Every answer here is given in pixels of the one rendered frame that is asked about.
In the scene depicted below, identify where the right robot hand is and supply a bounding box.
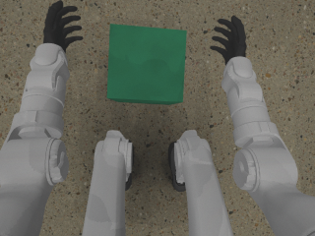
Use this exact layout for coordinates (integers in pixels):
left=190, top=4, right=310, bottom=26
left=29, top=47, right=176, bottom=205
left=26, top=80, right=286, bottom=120
left=210, top=15, right=247, bottom=66

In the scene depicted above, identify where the right robot shin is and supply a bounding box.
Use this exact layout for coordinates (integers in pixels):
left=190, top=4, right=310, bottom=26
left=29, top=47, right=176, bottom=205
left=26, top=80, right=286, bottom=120
left=175, top=130, right=212, bottom=183

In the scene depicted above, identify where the left robot forearm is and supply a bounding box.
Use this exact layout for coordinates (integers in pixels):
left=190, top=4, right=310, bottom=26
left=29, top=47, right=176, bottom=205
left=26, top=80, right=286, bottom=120
left=0, top=43, right=70, bottom=185

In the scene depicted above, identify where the right robot forearm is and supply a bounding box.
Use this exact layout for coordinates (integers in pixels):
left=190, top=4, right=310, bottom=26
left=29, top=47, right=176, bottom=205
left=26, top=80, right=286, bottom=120
left=220, top=56, right=298, bottom=182

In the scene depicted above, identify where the carton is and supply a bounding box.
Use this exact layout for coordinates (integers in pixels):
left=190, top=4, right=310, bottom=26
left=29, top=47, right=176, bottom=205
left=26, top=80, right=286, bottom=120
left=106, top=24, right=187, bottom=105

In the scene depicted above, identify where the right robot thigh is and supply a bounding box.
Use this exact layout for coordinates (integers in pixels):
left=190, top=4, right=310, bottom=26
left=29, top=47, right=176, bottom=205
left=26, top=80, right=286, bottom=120
left=174, top=136, right=233, bottom=236

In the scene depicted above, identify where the robot right upper arm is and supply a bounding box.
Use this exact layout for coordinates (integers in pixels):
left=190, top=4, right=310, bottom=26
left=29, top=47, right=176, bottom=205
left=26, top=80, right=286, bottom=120
left=232, top=147, right=315, bottom=236

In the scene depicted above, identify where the robot left upper arm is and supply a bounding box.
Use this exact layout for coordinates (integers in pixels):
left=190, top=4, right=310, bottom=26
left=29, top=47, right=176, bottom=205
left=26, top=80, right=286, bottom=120
left=0, top=137, right=69, bottom=236

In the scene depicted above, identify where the left robot hand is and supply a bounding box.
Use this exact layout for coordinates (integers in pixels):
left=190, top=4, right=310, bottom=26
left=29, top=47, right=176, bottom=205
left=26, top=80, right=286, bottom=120
left=43, top=0, right=83, bottom=53

